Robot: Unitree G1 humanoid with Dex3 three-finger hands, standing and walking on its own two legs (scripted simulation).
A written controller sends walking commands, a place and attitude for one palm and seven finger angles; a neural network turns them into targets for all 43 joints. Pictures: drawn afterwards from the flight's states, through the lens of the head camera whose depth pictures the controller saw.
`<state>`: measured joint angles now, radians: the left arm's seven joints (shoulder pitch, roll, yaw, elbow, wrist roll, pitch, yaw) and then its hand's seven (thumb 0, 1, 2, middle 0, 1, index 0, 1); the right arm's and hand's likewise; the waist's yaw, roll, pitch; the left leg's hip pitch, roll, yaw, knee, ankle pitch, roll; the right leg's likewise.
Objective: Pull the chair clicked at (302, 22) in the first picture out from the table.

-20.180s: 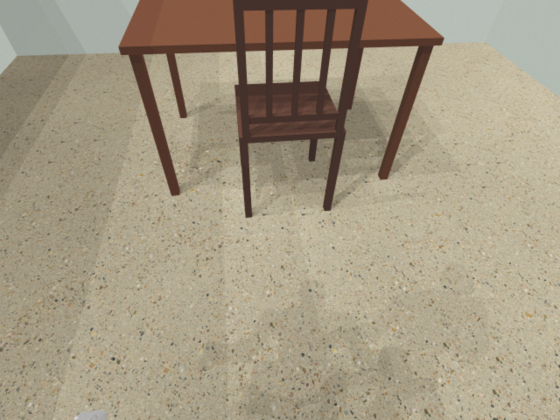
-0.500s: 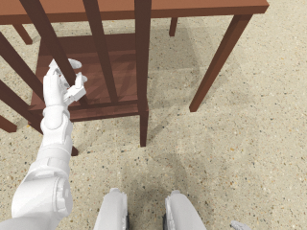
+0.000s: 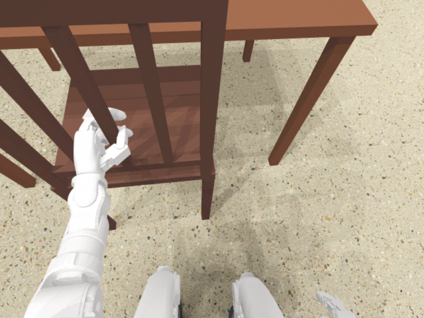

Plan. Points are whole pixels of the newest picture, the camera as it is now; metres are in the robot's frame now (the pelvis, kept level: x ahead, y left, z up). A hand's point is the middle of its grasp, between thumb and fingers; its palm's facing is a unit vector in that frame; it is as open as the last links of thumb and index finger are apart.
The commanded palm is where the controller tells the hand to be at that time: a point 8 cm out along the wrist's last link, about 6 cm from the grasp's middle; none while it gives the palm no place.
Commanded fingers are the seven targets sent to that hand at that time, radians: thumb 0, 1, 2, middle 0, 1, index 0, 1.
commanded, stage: hook a spindle and tug to test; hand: left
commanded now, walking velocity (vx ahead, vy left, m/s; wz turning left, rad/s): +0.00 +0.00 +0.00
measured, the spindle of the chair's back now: (103, 116) +0.45 +0.20 +0.08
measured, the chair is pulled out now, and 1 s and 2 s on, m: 0.04 0.14 0.15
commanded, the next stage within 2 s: step backward, pulling the chair out in 0.02 s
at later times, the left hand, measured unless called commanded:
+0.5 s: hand (131, 150) +0.40 +0.15 +0.04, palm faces +0.04 -0.99 -0.15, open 5.3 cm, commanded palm +0.38 +0.19 +0.04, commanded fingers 0.00 0.90 0.90 -0.50 -1.45 -0.50 -1.45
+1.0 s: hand (142, 191) +0.33 +0.12 +0.05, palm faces +0.05 -0.98 -0.17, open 5.3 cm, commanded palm +0.32 +0.17 +0.05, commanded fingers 0.00 0.90 0.90 -0.50 -1.45 -0.50 -1.45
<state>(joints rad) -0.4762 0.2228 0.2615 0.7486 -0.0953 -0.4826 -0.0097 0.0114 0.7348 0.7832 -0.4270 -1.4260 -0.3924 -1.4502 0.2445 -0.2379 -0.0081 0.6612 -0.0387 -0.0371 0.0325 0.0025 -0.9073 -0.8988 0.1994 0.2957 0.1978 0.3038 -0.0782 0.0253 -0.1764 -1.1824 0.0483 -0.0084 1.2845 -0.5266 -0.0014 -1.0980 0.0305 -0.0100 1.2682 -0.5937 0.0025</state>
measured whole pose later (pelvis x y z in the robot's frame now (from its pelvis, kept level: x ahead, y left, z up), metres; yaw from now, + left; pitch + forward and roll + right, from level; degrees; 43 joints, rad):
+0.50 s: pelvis +0.00 +0.01 +0.10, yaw +0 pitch +13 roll -3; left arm -0.56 0.23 0.10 1.04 -0.04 -0.20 0.10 0.05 0.71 0.75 -0.31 -1.09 -0.47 -1.45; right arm 0.27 -0.26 0.00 0.66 0.03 0.14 -0.10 0.00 -0.91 -0.90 0.20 0.30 0.20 0.30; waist -0.11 0.01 -0.02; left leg -0.66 0.05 0.02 0.72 -0.28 0.02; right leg -0.56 0.03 0.01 0.64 -0.30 0.02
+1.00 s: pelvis -0.05 -0.01 +0.10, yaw +1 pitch +7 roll -2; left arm -0.53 0.19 0.08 1.08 -0.06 -0.25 0.11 0.04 0.69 0.77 -0.31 -1.09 -0.50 -1.45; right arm 0.19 -0.24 0.01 0.74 0.05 0.06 -0.11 0.00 -0.91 -0.90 0.20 0.30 0.20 0.30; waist -0.09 0.05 0.08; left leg -0.58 0.06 0.00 0.59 -0.15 -0.01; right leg -0.51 0.04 -0.01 0.58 -0.20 0.00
